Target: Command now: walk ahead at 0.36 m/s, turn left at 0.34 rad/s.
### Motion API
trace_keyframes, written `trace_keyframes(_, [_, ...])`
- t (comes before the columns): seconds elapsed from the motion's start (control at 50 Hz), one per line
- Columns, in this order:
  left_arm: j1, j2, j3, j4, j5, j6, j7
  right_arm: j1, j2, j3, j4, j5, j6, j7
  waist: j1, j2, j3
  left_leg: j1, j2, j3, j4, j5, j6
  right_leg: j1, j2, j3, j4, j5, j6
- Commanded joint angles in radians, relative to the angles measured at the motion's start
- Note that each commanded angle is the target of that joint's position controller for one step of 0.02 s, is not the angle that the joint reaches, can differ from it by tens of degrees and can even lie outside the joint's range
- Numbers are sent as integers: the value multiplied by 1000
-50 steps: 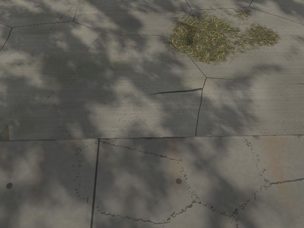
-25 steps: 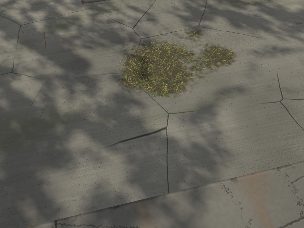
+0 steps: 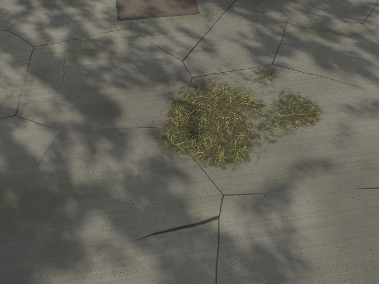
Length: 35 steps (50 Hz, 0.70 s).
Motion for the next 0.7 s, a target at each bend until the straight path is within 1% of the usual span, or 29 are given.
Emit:
trace_keyframes(0.02, [-60,211,46,-56,-36,-15,19,41,-175,-64,-35,48,-41,-10,-119,-53,-12,365,-84,57,-120,3,50,-144,-209,-25,184,1091,-42])
trace_keyframes(0.04, [-12,180,31,-49,-31,-11,10,163,-202,-68,-10,58,-54,-22,-136,-21,-151,630,-34,-23,-66,261,132,-219,-172,-28,372,978,6])
trace_keyframes(0.06, [174,82,-1,-50,-2,-9,15,324,-255,-78,6,41,-49,-24,-113,189,-435,1102,233,-391,-14,562,424,-512,-65,-24,794,375,134])
trace_keyframes(0.08, [87,124,10,-99,-23,-9,-2,500,-232,-72,58,11,-45,-23,-205,172,-540,1211,370,-712,-166,512,496,-725,26,55,1063,-295,165])
trace_keyframes(0.1, [-137,171,29,-175,-47,7,-1,478,-262,-98,79,-1,-64,-36,-229,29,-269,996,325,-631,-226,342,352,-840,-51,138,1120,-239,120])
trace_keyframes(0.12, [-201,179,31,-190,-42,14,30,313,-231,-95,41,15,-68,-47,-169,-44,-118,746,287,-505,-271,243,299,-804,-119,132,1062,-194,96])
trace_keyframes(0.14, [-155,184,32,-183,-11,17,56,194,-192,-80,8,21,-65,-53,-97,-41,-89,558,244,-447,-321,269,300,-696,-157,131,984,-162,84])
trace_keyframes(0.16, [-146,139,20,-185,14,18,71,135,-151,-65,-8,25,-68,-51,-47,-11,-34,404,209,-381,-355,294,296,-618,-190,115,893,-132,79])
trace_keyframes(0.18, [-147,112,15,-194,22,24,81,119,-147,-63,-27,32,-68,-42,-17,-2,-42,310,184,-360,-385,264,291,-533,-197,104,844,-143,86])
trace_keyframes(0.2, [-138,103,13,-201,11,32,86,120,-161,-70,-42,32,-74,-33,-7,-4,-68,303,155,-345,-405,211,281,-509,-180,90,820,-107,95])
trace_keyframes(0.22, [-121,113,17,-194,-8,41,85,115,-194,-82,-61,31,-82,-26,-7,8,-80,287,129,-316,-407,181,266,-500,-160,68,810,-35,107])
trace_keyframes(0.24, [-115,133,22,-192,-21,49,86,108,-224,-93,-80,29,-88,-17,-7,12,-75,260,113,-300,-405,153,254,-498,-146,51,798,26,123])
trace_keyframes(0.26, [-134,151,28,-201,-17,58,83,119,-240,-97,-97,27,-89,-15,-15,10,-68,245,98,-295,-398,111,241,-514,-139,42,773,71,136])
trace_keyframes(0.3, [-182,166,34,-227,-16,72,84,157,-240,-96,-115,26,-93,-17,-26,39,-62,241,84,-314,-388,30,220,-528,-142,40,729,119,156])
trace_keyframes(0.32, [-208,153,29,-244,-10,78,83,165,-238,-92,-130,23,-88,-16,-32,54,-64,227,73,-319,-378,-18,210,-514,-144,30,717,134,160])
trace_keyframes(0.34, [-228,148,28,-259,-9,82,85,175,-234,-92,-139,27,-86,-17,-41,44,-65,244,76,-345,-370,-72,212,-519,-146,33,686,130,164])
trace_keyframes(0.36, [-252,157,29,-275,-12,85,87,186,-232,-92,-152,29,-84,-19,-52,48,-60,273,86,-375,-354,-95,217,-537,-146,38,655,117,164])
trace_keyframes(0.4, [-303,170,29,-310,-19,80,97,224,-222,-89,-172,32,-79,-21,-84,65,-69,375,119,-442,-306,-76,232,-577,-135,46,580,64,161])
trace_keyframes(0.46, [-363,168,23,-352,-38,68,108,261,-231,-92,-197,32,-69,-16,-126,82,-95,525,163,-540,-232,77,256,-624,-106,59,482,-5,156])
trace_keyframes(0.5, [-355,166,18,-356,-42,64,103,251,-233,-90,-213,36,-57,-15,-136,68,-116,574,183,-562,-178,195,252,-621,-98,54,417,-11,146])
trace_keyframes(0.54, [-314,162,17,-348,-53,58,90,213,-234,-82,-224,43,-41,-10,-108,38,-121,511,163,-555,-139,245,227,-511,-83,30,291,86,116])
trace_keyframes(0.56, [-290,161,17,-345,-66,53,80,192,-224,-71,-222,50,-31,-1,-77,18,-117,437,137,-545,-131,239,207,-405,-76,14,188,227,85])
trace_keyframes(0.58, [-283,178,22,-354,-77,45,73,198,-203,-56,-212,53,-21,11,-56,5,-118,366,106,-529,-122,174,169,-292,-96,23,102,412,36])
trace_keyframes(0.6, [-270,237,42,-377,-81,34,75,250,-167,-41,-201,52,-12,17,-59,-36,-165,287,30,-462,-56,-14,80,-135,-193,103,87,720,-72])
trace_keyframes(0.62, [-264,350,70,-408,-62,16,69,305,-103,-22,-242,39,-7,5,-90,-274,-244,54,-159,-271,162,-605,-86,77,-467,413,81,1138,-382])
trace_keyframes(0.64, [-218,317,81,-400,-7,8,63,240,-232,-68,-244,14,-4,-28,-16,-90,-178,-69,-137,-225,389,-829,-155,43,-530,447,57,1041,-414])
trace_keyframes(0.66, [-219,311,85,-388,-9,1,61,198,-244,-72,-243,3,8,-57,-30,-48,-141,-73,-105,-206,520,-778,-182,-16,-477,368,45,959,-341])
trace_keyframes(0.68, [-294,240,63,-406,-30,-3,44,215,-248,-72,-228,-1,20,-83,-72,-68,-121,-58,-87,-208,606,-705,-210,-77,-402,293,56,935,-263])
trace_keyframes(0.7, [-356,173,36,-432,-51,-1,31,247,-225,-68,-201,-1,27,-94,-96,-100,-117,-28,-89,-228,630,-618,-233,-125,-356,236,72,1008,-224])
Velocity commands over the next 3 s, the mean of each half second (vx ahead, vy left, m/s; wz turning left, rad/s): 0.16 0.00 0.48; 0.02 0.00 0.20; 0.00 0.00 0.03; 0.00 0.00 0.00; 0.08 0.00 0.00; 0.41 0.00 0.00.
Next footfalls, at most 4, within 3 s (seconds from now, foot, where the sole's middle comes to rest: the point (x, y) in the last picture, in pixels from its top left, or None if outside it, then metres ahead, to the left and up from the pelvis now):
0.02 left None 0.21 0.10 -0.77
0.58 right None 0.26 -0.10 -0.77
0.92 left None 0.12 0.11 -0.77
2.60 left None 0.18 0.13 -0.77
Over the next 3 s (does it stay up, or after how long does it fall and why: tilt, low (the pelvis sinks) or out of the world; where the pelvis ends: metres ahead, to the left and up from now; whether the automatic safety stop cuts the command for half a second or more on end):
stays up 0.37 0.11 -0.04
